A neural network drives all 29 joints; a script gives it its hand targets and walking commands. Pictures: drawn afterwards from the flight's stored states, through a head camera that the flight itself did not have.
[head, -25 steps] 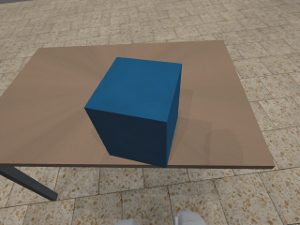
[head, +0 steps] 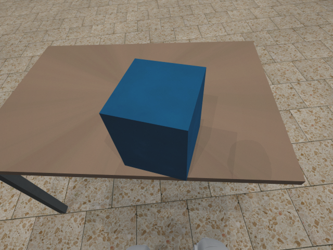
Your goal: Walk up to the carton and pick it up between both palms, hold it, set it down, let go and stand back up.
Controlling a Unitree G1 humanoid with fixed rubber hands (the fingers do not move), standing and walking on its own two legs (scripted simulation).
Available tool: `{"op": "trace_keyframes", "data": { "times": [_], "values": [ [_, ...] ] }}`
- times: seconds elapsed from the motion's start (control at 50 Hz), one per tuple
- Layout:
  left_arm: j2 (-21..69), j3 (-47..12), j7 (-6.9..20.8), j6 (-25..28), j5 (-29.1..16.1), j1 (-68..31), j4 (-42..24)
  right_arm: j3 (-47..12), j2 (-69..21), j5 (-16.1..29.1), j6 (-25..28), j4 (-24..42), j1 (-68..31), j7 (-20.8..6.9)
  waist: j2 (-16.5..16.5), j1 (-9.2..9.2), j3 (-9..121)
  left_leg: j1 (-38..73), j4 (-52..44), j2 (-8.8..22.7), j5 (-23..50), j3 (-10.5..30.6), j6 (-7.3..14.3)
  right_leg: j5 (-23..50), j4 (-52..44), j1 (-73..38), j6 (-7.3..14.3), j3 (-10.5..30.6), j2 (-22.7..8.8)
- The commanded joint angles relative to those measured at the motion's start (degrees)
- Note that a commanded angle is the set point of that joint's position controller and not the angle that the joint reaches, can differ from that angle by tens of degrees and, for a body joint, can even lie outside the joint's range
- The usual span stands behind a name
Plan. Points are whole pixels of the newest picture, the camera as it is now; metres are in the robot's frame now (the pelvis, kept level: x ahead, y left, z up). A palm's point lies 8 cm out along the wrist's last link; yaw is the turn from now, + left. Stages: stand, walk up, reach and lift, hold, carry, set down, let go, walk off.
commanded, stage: walk up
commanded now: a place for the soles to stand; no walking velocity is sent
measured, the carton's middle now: (161, 121) +0.44 +0.02 +0.02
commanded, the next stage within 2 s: reach and lift in 1.18 s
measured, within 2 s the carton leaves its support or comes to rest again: neither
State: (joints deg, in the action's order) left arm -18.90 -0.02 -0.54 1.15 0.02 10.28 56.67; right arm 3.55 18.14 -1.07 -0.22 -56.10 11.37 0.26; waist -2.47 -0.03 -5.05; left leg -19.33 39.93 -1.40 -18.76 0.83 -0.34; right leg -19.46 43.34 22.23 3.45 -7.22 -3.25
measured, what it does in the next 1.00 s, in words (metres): stands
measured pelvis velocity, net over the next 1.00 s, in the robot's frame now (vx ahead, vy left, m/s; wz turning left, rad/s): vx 0.00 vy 0.02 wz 0.00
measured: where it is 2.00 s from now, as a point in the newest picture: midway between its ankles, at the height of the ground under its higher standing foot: outside the picture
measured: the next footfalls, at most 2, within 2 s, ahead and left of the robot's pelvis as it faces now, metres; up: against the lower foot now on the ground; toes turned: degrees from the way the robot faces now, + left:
none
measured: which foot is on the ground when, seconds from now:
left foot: down 0.00-1.00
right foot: down 0.00-1.00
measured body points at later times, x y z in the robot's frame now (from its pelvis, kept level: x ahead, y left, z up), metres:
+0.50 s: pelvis +0.00 +0.02 +0.01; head +0.03 +0.00 +0.46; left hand +0.08 +0.32 -0.11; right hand +0.09 -0.26 -0.14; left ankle +0.03 +0.14 -0.71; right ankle +0.05 -0.08 -0.71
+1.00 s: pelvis +0.00 +0.02 +0.01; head +0.04 +0.00 +0.46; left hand +0.09 +0.32 -0.11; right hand +0.10 -0.26 -0.14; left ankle +0.03 +0.14 -0.71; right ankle +0.05 -0.08 -0.71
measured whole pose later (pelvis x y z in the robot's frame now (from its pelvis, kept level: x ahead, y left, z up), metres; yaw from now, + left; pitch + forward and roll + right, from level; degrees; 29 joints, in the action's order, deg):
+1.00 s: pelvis +0.00 +0.02 +0.01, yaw +0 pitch +0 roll +0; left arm -18.9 0.0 0.6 0.7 0.0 7.8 56.7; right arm 0.8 18.1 -1.0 1.0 -56.1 7.6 0.4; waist -2.5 0.0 -5.0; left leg -19.1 35.9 -1.3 -16.4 0.8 0.5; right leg -15.5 36.4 20.6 1.9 -7.3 -2.9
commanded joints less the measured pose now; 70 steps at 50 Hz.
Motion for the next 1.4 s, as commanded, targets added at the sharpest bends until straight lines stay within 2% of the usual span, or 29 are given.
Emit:
{"op": "trace_keyframes", "data": {
  "times": [0.0,0.04,0.1,0.12,0.2,0.24,0.3,0.38,0.4,0.42,0.46,0.48,0.5,0.54,0.58,0.62,0.76,0.8,0.88,0.9,0.96,1.06,1.14,1.16,1.18,1.24,1.28,1.34,1.38],
  "values": [
    [-16.1,5.5,0.0,1.5,2.2,-2.8,-1.5,1.1,13.3,0.5,2.1,1.7,-2.9,0.6,5.9,1.31,7.6,-0.5,-5.0,3.3,2.7,6.0,3.8,-7.5,-21.3,-7.8,2.5,15.5,-11.1],
    [-17.2,5.8,0.1,1.4,2.1,-7.4,-3.0,0.9,13.0,0.4,1.9,1.2,-0.4,0.5,10.5,-0.64,6.3,1.9,-4.2,2.4,2.5,3.4,4.0,-9.2,-22.5,-5.2,3.7,16.1,-12.8],
    [-14.8,5.0,0.1,1.0,1.4,-5.5,-2.4,0.5,14.8,0.4,2.8,0.4,-1.7,0.6,2.3,0.4,10.3,4.7,-9.3,6.3,10.7,9.8,5.7,3.6,-14.8,-8.1,0.9,10.8,-8.2],
    [-16.1,5.1,0.1,1.1,1.4,-6.4,-2.8,0.8,15.2,0.3,3.0,1.0,-2.5,0.7,5.4,0.59,10.4,2.6,-10.2,8.1,10.3,11.6,6.2,5.2,-12.2,-10.0,-0.4,9.4,-6.5],
    [-13.5,5.0,0.6,0.0,0.7,-5.5,-3.1,0.1,17.0,0.1,3.4,1.2,-5.5,0.9,-0.8,2.26,7.2,-3.9,-15.8,9.6,4.3,16.1,6.6,0.5,-10.0,-12.4,-0.8,8.4,-3.1],
    [-15.6,5.0,0.6,0.7,1.8,-5.7,-2.1,-0.4,15.7,0.8,3.3,0.8,-5.2,0.9,7.0,1.1,8.0,-3.7,-12.0,7.8,4.8,11.4,5.1,0.4,-16.0,-12.9,0.2,10.0,-5.8],
    [-15.9,5.0,0.7,0.9,1.8,-6.4,-1.6,-0.5,14.0,1.2,2.8,-0.5,-3.4,0.6,7.8,-0.15,9.0,0.7,-7.8,4.2,3.2,5.1,3.9,-2.8,-21.3,-9.9,2.1,13.0,-10.1],
    [-14.6,4.6,0.5,0.6,1.0,-8.1,-2.7,-0.2,16.1,0.1,3.4,0.2,-4.4,0.2,1.6,0.16,9.7,0.0,-13.7,8.8,7.0,11.9,4.9,0.4,-14.1,-10.3,-0.6,8.8,-4.7],
    [-13.9,4.8,0.7,0.1,1.5,-7.4,-2.2,-0.4,15.7,0.3,3.2,0.5,-4.4,0.5,5.2,1.24,7.7,-0.6,-15.5,8.4,4.7,13.6,5.9,-2.4,-14.5,-10.2,-0.6,7.7,-4.3],
    [-13.3,5.1,0.9,0.2,1.5,-7.7,-2.5,-0.1,16.8,0.5,3.5,0.6,-5.2,0.6,2.9,1.61,10.6,-0.5,-16.2,9.8,4.4,15.6,6.3,0.7,-13.6,-13.4,-0.7,8.2,-3.6],
    [-13.1,5.0,0.8,0.0,0.6,-5.3,-1.9,-0.7,15.7,0.4,3.5,0.5,-7.7,0.6,0.7,2.49,8.9,-2.1,-17.8,9.4,1.5,14.0,5.6,0.1,-14.3,-13.9,-0.8,8.2,-3.2],
    [-13.9,5.0,0.9,0.4,1.2,-5.8,-1.6,-0.9,15.2,0.5,3.8,-0.1,-4.9,0.5,0.6,0.56,11.7,0.3,-15.2,8.9,8.9,11.8,4.4,3.7,-14.4,-14.4,-0.5,9.1,-4.7],
    [-14.5,5.0,0.7,0.6,1.0,-6.8,-1.9,-0.8,14.8,0.8,3.7,-0.3,-4.7,0.5,4.2,0.64,13.0,1.7,-14.7,8.2,8.8,11.2,4.2,4.5,-14.3,-15.4,-0.2,7.6,-5.2],
    [-14.4,5.1,0.7,0.6,1.1,-6.0,-1.8,-0.4,15.9,0.5,3.6,0.9,-5.1,0.6,-0.3,0.35,13.0,3.2,-13.7,9.3,12.0,12.6,5.0,5.4,-13.3,-12.8,-0.8,7.8,-4.6],
    [-14.2,4.7,0.6,0.5,1.2,-5.6,-1.3,-0.4,15.1,0.7,3.4,0.9,-4.7,0.4,7.6,0.56,11.9,2.9,-14.2,8.8,8.2,12.2,5.4,4.5,-16.4,-14.1,-0.7,8.0,-4.9],
    [-14.4,5.0,0.4,0.8,1.1,-5.8,-1.6,-0.4,15.0,1.0,3.2,0.4,-4.0,0.4,2.8,0.5,15.4,3.5,-13.1,7.9,11.7,10.1,4.2,5.4,-16.1,-15.5,0.0,9.9,-6.4],
    [-15.1,4.9,1.0,0.8,1.3,-8.5,-2.1,-0.3,15.4,0.4,3.3,0.7,-3.6,0.4,6.9,-0.16,10.9,1.4,-14.3,7.5,8.0,11.3,5.2,0.5,-16.0,-11.7,-0.7,8.5,-4.9],
    [-13.8,4.7,0.8,0.4,1.6,-7.1,-2.3,-0.2,16.0,0.0,3.6,0.1,-4.2,0.4,1.8,0.77,11.2,-0.4,-14.0,8.3,9.7,11.1,5.3,3.7,-14.9,-13.3,0.0,9.7,-5.4],
    [-14.3,4.6,1.0,0.6,1.8,-6.4,-1.9,-0.7,14.7,1.5,3.4,-0.1,-3.4,0.6,7.9,1.27,13.2,0.1,-13.7,7.5,9.6,10.4,5.3,4.5,-16.8,-16.2,0.1,9.5,-5.9],
    [-14.4,4.8,0.9,0.6,1.4,-6.3,-1.9,-0.9,13.9,1.1,3.4,0.3,-3.5,0.4,4.2,0.9,13.1,1.4,-12.3,5.6,9.5,7.6,3.5,2.7,-18.2,-14.8,0.8,11.1,-7.2],
    [-14.5,4.6,0.8,0.6,1.5,-6.8,-2.2,-0.5,13.9,1.2,3.5,-0.5,-2.0,0.4,7.8,0.81,18.0,4.1,-11.0,5.6,11.0,5.6,3.9,3.7,-16.9,-16.8,1.7,9.8,-8.8],
    [-14.7,4.6,0.7,0.2,1.0,-7.6,-1.1,-0.6,16.3,0.8,3.7,0.9,-4.2,0.7,5.6,1.2,14.0,1.1,-13.6,7.7,10.8,11.9,5.4,5.4,-14.3,-15.9,-0.6,8.5,-5.4],
    [-14.2,4.8,0.9,0.5,1.1,-8.3,-1.9,-0.8,14.3,0.5,3.6,0.3,-2.9,0.6,5.3,-0.08,13.0,1.8,-14.8,7.3,8.7,9.8,4.7,2.6,-16.9,-13.9,0.3,9.0,-5.9],
    [-14.2,4.8,1.1,0.7,1.7,-8.0,-1.8,-0.7,14.5,0.4,3.8,0.8,-2.7,0.4,9.2,-0.18,15.8,3.1,-13.2,7.5,8.5,10.2,4.6,2.1,-17.6,-15.1,0.0,9.5,-6.5],
    [-13.6,5.9,-1.7,-11.3,-1.8,-27.2,-22.0,5.8,1.8,-6.8,10.3,5.6,-22.8,-1.7,7.6,0.21,11.6,-8.8,-3.6,2.7,-8.8,-3.9,-1.3,-9.1,-8.7,0.2,0.7,4.5,2.4],
    [-10.3,4.6,-1.4,-24.5,1.2,-18.7,-28.3,9.7,7.0,-7.6,8.4,6.8,-17.3,-4.0,11.1,-4.54,7.5,-11.2,0.1,4.1,-12.0,-2.2,2.0,-12.8,-3.0,-4.2,0.4,6.3,1.0],
    [-10.1,6.3,-1.2,-26.6,4.2,-17.5,-34.1,7.1,8.2,-5.7,8.5,6.9,-15.2,-3.5,4.0,-1.22,6.3,-11.5,-1.8,5.8,-8.8,-3.7,0.7,-4.6,-3.7,-8.3,-0.3,4.5,1.0],
    [-9.2,6.5,-0.8,-27.0,4.2,-11.1,-36.0,5.6,8.4,-2.7,7.4,8.9,-10.0,-3.4,7.0,-2.3,7.2,-7.9,-3.5,5.7,2.2,-3.1,1.1,11.2,-4.8,-15.8,-1.6,3.9,2.8],
    [-10.8,9.0,-0.1,-26.7,4.5,-9.3,-35.9,4.7,5.6,-2.3,6.6,11.2,-8.7,-2.2,8.8,-0.33,8.5,-5.2,-1.8,3.3,4.9,-4.7,1.1,12.4,-6.4,-16.2,-2.5,6.7,1.9]
  ]
}}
